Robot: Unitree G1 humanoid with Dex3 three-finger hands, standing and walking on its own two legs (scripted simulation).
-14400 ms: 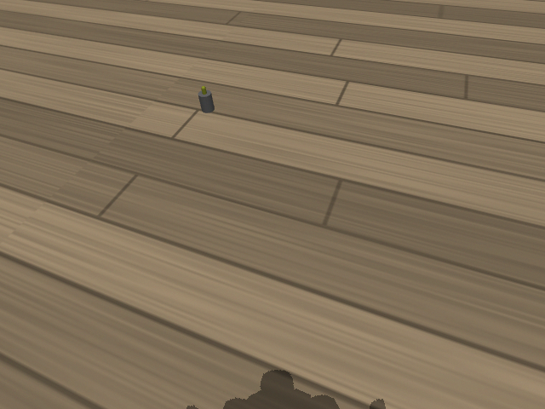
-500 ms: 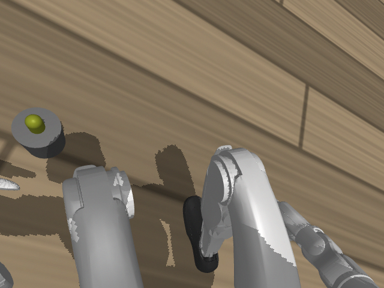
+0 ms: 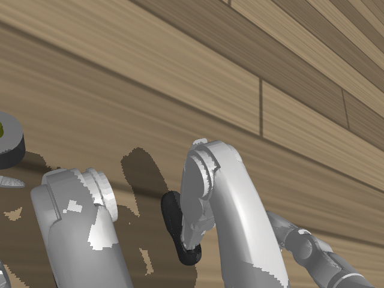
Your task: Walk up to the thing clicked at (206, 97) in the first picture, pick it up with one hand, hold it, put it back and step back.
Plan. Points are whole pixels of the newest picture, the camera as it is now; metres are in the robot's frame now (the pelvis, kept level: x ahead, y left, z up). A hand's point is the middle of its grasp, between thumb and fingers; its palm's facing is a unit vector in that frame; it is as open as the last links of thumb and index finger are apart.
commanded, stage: close in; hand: left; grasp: from the side
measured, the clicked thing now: out of the picture +0.43 +0.26 -0.20
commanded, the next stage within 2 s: rest palm in 0.04 s
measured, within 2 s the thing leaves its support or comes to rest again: leaves its support in 1.50 s
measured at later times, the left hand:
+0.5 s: hand out of the picture +0.42 +0.26 -0.18, palm faces +0.33 -0.94 +0.00, open 14.7 cm
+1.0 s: hand out of the picture +0.42 +0.26 -0.17, palm faces +0.35 -0.94 -0.01, open 10.4 cm
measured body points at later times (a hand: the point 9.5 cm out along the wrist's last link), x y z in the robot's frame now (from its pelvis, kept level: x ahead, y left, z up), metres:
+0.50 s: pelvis +0.00 +0.00 +0.00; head +0.23 +0.19 +0.33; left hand +0.40 +0.31 -0.17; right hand +0.17 -0.25 -0.03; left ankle +0.09 +0.11 -0.25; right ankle +0.16 -0.14 -0.25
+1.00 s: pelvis +0.00 +0.00 +0.00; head +0.22 +0.19 +0.34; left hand +0.40 +0.31 -0.17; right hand +0.16 -0.25 -0.03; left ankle +0.09 +0.11 -0.25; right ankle +0.16 -0.14 -0.25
